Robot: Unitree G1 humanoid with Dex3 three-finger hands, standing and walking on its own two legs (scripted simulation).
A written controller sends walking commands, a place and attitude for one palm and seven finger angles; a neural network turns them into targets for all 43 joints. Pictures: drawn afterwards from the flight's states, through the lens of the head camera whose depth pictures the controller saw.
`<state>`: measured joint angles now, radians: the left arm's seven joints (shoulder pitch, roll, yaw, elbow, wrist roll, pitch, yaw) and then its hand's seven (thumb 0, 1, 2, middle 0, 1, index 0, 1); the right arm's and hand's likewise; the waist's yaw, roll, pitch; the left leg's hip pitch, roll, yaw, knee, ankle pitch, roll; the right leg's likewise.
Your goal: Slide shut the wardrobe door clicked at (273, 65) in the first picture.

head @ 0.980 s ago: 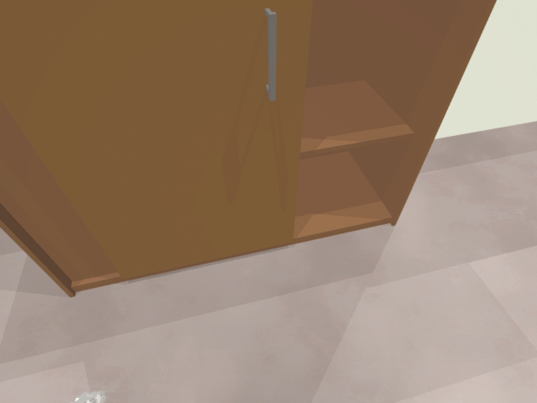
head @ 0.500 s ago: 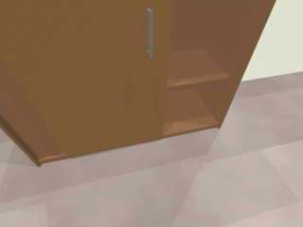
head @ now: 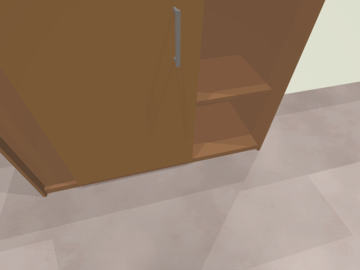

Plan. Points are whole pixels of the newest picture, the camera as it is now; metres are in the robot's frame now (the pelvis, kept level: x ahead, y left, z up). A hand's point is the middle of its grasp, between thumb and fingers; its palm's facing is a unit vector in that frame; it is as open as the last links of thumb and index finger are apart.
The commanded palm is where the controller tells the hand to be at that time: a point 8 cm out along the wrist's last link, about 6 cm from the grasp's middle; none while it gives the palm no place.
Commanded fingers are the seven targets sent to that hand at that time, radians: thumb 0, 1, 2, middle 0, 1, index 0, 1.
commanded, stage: look at it before walking up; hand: left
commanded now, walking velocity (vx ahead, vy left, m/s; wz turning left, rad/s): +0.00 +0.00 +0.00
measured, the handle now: (176, 38) +0.86 +0.06 +0.12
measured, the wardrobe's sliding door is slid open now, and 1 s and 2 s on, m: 0.50 0.50 0.50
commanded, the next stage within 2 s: walk to a spot facing it in 0.46 s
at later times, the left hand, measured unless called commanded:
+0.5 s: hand out of the picture +0.09 +0.26 -0.15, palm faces -0.02 -0.94 -0.34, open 7.4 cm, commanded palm none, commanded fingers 0.00 0.90 0.90 -0.20 -0.30 -0.20 -0.30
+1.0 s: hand out of the picture +0.06 +0.18 -0.18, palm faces -0.14 -0.95 -0.28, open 7.4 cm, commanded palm none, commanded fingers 0.00 0.90 0.90 -0.20 -0.30 -0.20 -0.30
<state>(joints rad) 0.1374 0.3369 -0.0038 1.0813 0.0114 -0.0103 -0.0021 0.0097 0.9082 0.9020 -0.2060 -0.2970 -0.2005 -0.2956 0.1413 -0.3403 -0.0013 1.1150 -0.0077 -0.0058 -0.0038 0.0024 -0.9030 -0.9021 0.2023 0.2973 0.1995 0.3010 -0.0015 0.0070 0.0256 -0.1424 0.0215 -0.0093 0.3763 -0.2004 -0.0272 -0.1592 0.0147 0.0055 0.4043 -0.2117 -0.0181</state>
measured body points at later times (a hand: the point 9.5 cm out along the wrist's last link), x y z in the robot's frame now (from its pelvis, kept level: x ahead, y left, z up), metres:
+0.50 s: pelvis +0.01 +0.01 +0.00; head +0.01 +0.01 +0.45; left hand +0.09 +0.31 -0.13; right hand +0.09 -0.29 -0.13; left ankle +0.00 +0.14 -0.74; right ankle +0.01 -0.11 -0.74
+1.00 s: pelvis -0.01 -0.02 -0.03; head +0.01 -0.04 +0.42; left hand +0.07 +0.23 -0.16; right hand +0.02 -0.28 -0.19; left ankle -0.01 +0.13 -0.71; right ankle +0.00 -0.10 -0.75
